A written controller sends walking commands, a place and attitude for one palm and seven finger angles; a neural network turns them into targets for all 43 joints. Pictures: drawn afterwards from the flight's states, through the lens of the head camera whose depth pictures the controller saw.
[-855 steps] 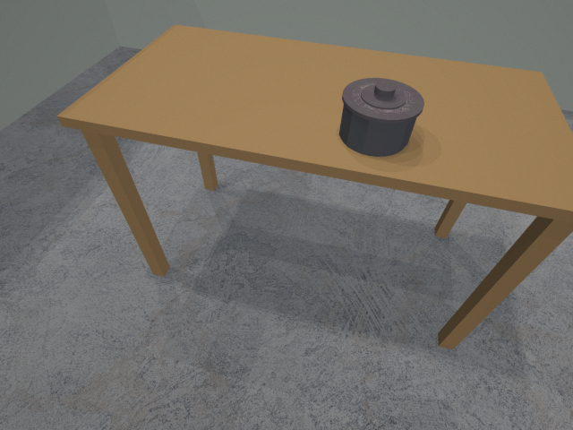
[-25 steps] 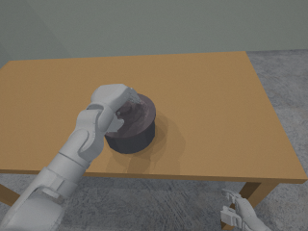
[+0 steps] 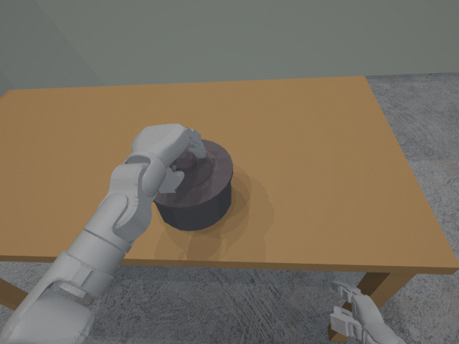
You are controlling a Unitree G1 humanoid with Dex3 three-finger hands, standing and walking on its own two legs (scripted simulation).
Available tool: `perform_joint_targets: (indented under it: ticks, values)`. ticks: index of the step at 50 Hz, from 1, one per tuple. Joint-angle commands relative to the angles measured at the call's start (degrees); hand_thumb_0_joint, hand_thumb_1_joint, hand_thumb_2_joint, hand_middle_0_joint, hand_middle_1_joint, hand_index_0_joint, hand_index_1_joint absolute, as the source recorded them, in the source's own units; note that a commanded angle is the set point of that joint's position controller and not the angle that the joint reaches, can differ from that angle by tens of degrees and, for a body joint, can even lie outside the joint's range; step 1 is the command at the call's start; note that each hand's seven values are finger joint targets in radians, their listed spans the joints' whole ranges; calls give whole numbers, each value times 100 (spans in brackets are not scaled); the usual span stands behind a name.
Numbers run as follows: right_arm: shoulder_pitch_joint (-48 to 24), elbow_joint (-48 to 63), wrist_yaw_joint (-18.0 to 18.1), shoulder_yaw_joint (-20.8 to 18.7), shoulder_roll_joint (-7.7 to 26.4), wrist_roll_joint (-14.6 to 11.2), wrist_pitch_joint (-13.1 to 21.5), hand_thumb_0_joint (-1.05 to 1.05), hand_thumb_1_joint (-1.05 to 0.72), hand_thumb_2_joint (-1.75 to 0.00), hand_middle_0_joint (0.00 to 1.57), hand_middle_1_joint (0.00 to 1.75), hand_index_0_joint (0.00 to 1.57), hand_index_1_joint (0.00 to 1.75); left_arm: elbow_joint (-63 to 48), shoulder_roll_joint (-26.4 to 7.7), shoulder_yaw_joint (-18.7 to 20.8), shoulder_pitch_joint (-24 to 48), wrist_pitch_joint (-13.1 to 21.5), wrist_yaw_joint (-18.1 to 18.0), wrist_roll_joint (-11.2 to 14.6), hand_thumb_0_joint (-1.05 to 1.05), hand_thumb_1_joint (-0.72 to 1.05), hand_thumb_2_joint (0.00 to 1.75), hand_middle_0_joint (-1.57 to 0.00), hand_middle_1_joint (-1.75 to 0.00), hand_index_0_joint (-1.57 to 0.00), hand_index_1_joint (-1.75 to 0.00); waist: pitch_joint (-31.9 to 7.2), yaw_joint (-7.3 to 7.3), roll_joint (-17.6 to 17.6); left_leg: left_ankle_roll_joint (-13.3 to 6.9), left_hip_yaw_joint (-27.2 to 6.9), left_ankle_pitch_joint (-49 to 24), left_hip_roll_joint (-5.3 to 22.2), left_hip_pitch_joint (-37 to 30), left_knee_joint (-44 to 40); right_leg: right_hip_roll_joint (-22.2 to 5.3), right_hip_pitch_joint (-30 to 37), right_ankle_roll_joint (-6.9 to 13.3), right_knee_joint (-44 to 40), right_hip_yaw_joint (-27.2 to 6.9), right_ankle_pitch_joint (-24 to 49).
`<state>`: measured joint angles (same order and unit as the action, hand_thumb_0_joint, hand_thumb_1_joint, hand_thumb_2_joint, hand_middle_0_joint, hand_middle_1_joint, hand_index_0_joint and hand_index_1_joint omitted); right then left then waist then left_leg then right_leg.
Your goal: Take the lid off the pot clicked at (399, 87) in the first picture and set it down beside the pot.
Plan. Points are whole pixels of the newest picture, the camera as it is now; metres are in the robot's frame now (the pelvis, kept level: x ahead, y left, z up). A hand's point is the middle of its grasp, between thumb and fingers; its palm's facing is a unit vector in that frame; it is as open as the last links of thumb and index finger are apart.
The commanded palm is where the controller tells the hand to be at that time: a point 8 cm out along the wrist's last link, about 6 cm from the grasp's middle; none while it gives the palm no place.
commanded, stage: close the fingers and squeeze the knob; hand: left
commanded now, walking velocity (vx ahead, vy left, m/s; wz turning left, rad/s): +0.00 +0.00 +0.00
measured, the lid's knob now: (185, 162) +0.41 +0.11 +0.11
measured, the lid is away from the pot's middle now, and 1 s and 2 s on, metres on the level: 0.01 0.01 0.01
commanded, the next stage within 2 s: lift the lid straight up in 0.30 s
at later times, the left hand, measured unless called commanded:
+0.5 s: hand (172, 169) +0.37 +0.12 +0.13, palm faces -0.14 -0.15 -0.98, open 7.6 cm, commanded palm +0.35 +0.14 +0.20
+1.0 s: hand (170, 162) +0.37 +0.12 +0.15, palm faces -0.16 -0.09 -0.98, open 7.1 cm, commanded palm +0.35 +0.13 +0.24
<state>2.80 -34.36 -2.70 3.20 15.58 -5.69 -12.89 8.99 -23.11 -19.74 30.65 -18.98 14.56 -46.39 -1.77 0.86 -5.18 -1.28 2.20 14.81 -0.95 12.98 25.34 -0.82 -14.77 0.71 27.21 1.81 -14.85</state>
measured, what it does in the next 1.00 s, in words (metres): stands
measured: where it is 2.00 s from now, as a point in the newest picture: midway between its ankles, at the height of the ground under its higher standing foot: outside the picture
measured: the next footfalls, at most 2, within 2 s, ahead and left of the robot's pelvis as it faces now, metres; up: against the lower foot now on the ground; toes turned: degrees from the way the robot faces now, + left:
none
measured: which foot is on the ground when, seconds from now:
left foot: down 0.00-1.00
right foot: down 0.00-1.00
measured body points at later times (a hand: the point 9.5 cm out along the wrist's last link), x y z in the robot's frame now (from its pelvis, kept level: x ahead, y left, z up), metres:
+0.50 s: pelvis +0.00 +0.00 +0.00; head +0.01 -0.04 +0.45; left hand +0.38 +0.13 +0.18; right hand +0.21 -0.21 -0.10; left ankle -0.02 +0.11 -0.74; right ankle -0.01 -0.11 -0.74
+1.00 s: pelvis +0.00 +0.00 +0.00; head +0.01 -0.05 +0.45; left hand +0.37 +0.12 +0.20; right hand +0.22 -0.20 -0.11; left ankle -0.02 +0.11 -0.74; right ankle -0.01 -0.11 -0.74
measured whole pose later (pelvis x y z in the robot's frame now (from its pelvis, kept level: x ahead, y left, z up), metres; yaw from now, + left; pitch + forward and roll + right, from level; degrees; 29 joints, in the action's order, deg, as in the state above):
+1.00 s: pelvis +0.00 +0.00 +0.00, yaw +1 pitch +1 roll +1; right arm 0.6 -35.6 -3.0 3.4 15.3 -5.2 -11.7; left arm 3.2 -26.3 -23.2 33.5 -22.0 18.9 -44.3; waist -0.5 2.1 -6.2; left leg -1.4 1.3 13.9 -1.4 11.9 24.4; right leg -1.3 -13.4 0.7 26.4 2.6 -14.4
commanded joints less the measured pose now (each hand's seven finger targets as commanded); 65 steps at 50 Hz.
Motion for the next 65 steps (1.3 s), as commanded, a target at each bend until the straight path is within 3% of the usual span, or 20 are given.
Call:
perform_joint_targets:
  ticks: [1, 7, 10, 11, 12, 15, 17, 20, 21, 30, 34, 35, 38, 43, 51, 57, 59, 61, 62, 65]
  values:
    - [-1002, 984, 11, -145, 453, 18, 270, 0, -90, -90, 20, 30, 20, 30, -989, -925, 736, 2078, 1, -124, -68, 0, 19, 134, -93, -46, -99, -49, -1862, 25, 756, -138, -171, -1786, -2, -399, -138, 7, 1043, 176, -123, -184, 2285]
    - [-1011, 958, 2, -139, 438, 13, 255, 0, -90, -90, 20, 30, 20, 30, -783, -770, 612, 2019, -45, -144, -88, 0, 26, 135, -96, -48, -102, -51, -1647, 6, 757, -120, -207, -1621, 27, -366, -142, 34, 823, 193, -146, -126, 2000]
    - [-1025, 922, 22, -148, 497, 14, 258, 0, -90, -90, 20, 30, 20, 30, -744, -1090, 902, 1969, -27, -187, -71, 0, 29, 135, -97, -49, -104, -51, -1653, 16, 683, -117, -214, -1599, 35, -372, -123, 36, 836, 215, -139, -185, 1977]
    - [-991, 953, 23, -123, 435, 30, 261, 0, -90, -90, 20, 30, 20, 30, -902, -832, 656, 2144, -34, -165, -105, 0, 30, 135, -98, -49, -104, -51, -1842, 22, 701, -133, -190, -1743, 1, -415, -130, 26, 956, 194, -119, -158, 2122]
    - [-975, 959, 25, -141, 446, 24, 270, 0, -90, -90, 20, 30, 20, 30, -920, -1034, 837, 2074, -22, -183, -113, 0, 31, 135, -98, -49, -105, -52, -1872, 47, 742, -134, -209, -1799, 17, -429, -93, 21, 985, 200, -114, -182, 2215]
    - [-1080, 992, -33, -166, 464, 41, 280, 0, -90, -90, 20, 30, 20, 30, -1211, -989, 828, 1989, 0, -191, -55, 0, 33, 136, -100, -50, -106, -52, -1981, 49, 599, -123, -262, -1984, 30, -520, -55, 26, 1012, 234, -43, -172, 2348]
    - [-1032, 1015, -56, -160, 404, 36, 293, 0, -90, -90, 20, 30, 20, 30, -1171, -737, 633, 1788, -4, -166, -62, 0, 34, 136, -101, -51, -107, -52, -1998, 60, 662, -123, -233, -2118, 21, -547, -20, 33, 1008, 205, -33, -122, 2456]
    - [-1076, 979, -60, -172, 474, 32, 266, 0, -90, -90, 20, 30, 20, 30, -1166, -1062, 908, 1807, -9, -190, -20, 0, 36, 135, -102, -52, -107, -52, -1804, 51, 741, -121, -235, -1910, 36, -421, -45, 32, 994, 219, -78, -199, 2371]
    - [-1045, 1018, -56, -147, 424, 50, 268, 0, -90, -90, 20, 30, 20, 30, -1464, -985, 799, 2012, -3, -180, -50, 0, 36, 135, -102, -52, -107, -52, -2068, 78, 718, -137, -221, -2064, 9, -484, -64, 17, 1159, 194, -42, -181, 2529]
    - [-1165, 964, -6, -159, 459, 55, 315, 0, -90, -90, 20, 30, 20, 30, -1626, -1399, 1102, 2245, -64, -163, 5, 0, 37, 135, -103, -52, -108, -53, -2061, 87, 547, -146, -267, -2020, 8, -568, -59, 8, 1180, 221, -88, -256, 2509]
    - [-1161, 942, 14, -131, 411, 54, 341, 0, -90, -90, 20, 30, 20, 30, -1749, -1287, 930, 2605, -112, -103, -14, 0, 37, 135, -103, -52, -108, -53, -2073, 76, 551, -144, -269, -2060, -7, -584, -97, -9, 1193, 197, -102, -231, 2585]
    - [-1208, 946, 1, -164, 462, 62, 353, 0, -90, -90, 20, 30, 20, 30, -1961, -1510, 1137, 2648, -96, -103, 27, 0, 37, 135, -103, -52, -108, -53, -2228, 80, 508, -158, -299, -2083, 5, -664, -83, -2, 1269, 227, -84, -263, 2600]
    - [-1192, 964, -30, -155, 394, 71, 413, 0, -90, -90, 20, 30, 20, 30, -2201, -1388, 1000, 2697, -100, -54, 11, 0, 37, 135, -103, -52, -108, -53, -2424, 128, 417, -155, -332, -2484, -9, -813, -49, -5, 1358, 209, -16, -212, 2900]
    - [-1205, 871, -13, -127, 400, 50, 375, 0, -90, -90, 20, 30, 20, 30, -1836, -1246, 860, 2977, -190, 36, 36, 0, 37, 135, -103, -52, -108, -53, -1994, 53, 588, -143, -301, -1983, -10, -670, -147, 6, 1069, 190, -162, -168, 2411]
    - [-1219, 807, 1, -108, 364, 76, 448, 0, -90, -90, 20, 30, 20, 30, -1936, -1370, 900, 3646, -234, 103, -15, 0, 37, 135, -103, -52, -108, -53, -2483, 83, 571, -156, -344, -2159, -52, -871, -179, 18, 1333, 209, -103, -163, 2473]
    - [-1238, 930, -63, -62, 429, 19, 292, 0, -90, -90, 20, 30, 20, 30, -896, -943, 789, 2312, -220, 261, 11, 0, 37, 135, -103, -52, -108, -53, -1578, 154, 1071, -98, -155, -1583, 8, -334, -223, -46, 928, 155, -236, -95, 1998]
    - [-1357, 1050, -79, -64, 416, 14, 216, 0, -90, -90, 20, 30, 20, 30, -1310, -799, 631, 2445, -189, 298, 31, 0, 37, 135, -103, -52, -108, -53, -1604, 125, 906, -96, -141, -1592, 15, -358, -222, -67, 915, 166, -208, -101, 2028]
    - [-1381, 1078, -84, -86, 416, 24, 176, 0, -90, -90, 20, 30, 20, 30, -1807, -956, 671, 3082, -189, 290, 17, 0, 37, 135, -103, -52, -108, -53, -1918, 74, 800, -128, -160, -1636, 9, -487, -212, -65, 1033, 180, -179, -117, 1988]
    - [-1452, 1073, -63, -98, 414, 27, 174, 0, -90, -90, 20, 30, 20, 30, -1804, -1050, 675, 3373, -222, 273, -18, 0, 37, 135, -103, -52, -108, -53, -1790, 48, 648, -127, -191, -1553, 25, -520, -196, -53, 889, 201, -198, -122, 1873]
    - [-1368, 993, 30, -101, 505, 77, 257, 0, -90, -90, 20, 30, 20, 30, -2068, -2206, 1582, 3937, -209, 121, -45, 0, 37, 135, -103, -52, -108, -53, -2238, 140, 437, -168, -285, -1639, 14, -638, -165, -49, 1188, 245, -161, -269, 1965]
